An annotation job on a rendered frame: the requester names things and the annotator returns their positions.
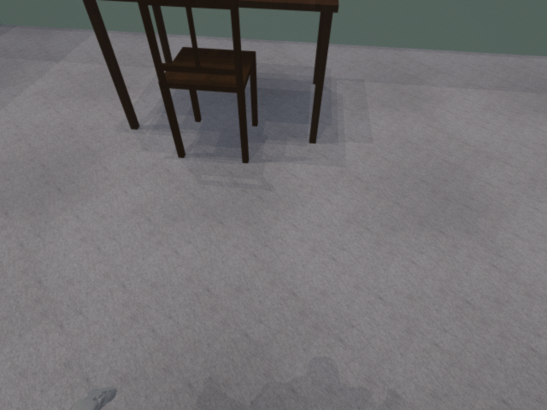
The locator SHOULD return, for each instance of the chair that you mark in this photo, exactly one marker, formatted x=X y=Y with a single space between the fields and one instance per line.
x=198 y=69

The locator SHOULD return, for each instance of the left robot hand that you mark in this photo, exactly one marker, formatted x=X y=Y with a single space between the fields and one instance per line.
x=95 y=399

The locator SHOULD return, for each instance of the table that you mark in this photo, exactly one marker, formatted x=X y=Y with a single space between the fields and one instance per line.
x=326 y=7

